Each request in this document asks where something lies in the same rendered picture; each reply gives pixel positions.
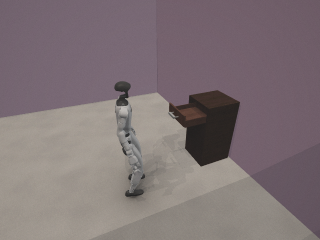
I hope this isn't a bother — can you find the drawer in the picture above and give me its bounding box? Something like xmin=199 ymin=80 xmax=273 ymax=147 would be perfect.
xmin=169 ymin=102 xmax=208 ymax=128

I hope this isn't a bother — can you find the robot right forearm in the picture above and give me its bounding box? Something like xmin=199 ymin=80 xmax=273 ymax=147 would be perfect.
xmin=118 ymin=132 xmax=134 ymax=157

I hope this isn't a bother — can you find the handle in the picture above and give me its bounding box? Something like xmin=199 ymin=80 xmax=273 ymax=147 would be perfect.
xmin=168 ymin=112 xmax=179 ymax=119

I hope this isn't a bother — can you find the right robot upper arm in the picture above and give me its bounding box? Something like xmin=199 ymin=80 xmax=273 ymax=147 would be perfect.
xmin=116 ymin=107 xmax=129 ymax=136

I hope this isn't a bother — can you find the cabinet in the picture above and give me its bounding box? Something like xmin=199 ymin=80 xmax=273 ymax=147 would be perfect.
xmin=185 ymin=90 xmax=240 ymax=167

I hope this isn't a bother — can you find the left robot hand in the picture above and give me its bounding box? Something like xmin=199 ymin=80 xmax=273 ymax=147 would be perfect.
xmin=130 ymin=126 xmax=136 ymax=136

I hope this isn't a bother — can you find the right robot foot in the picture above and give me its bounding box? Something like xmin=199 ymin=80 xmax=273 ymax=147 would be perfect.
xmin=125 ymin=189 xmax=144 ymax=197

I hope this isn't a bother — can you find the right robot hand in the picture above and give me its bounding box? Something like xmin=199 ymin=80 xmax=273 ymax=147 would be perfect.
xmin=128 ymin=155 xmax=141 ymax=170

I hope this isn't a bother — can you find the right robot thigh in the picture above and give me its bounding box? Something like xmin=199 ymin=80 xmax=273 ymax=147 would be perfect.
xmin=122 ymin=143 xmax=143 ymax=173

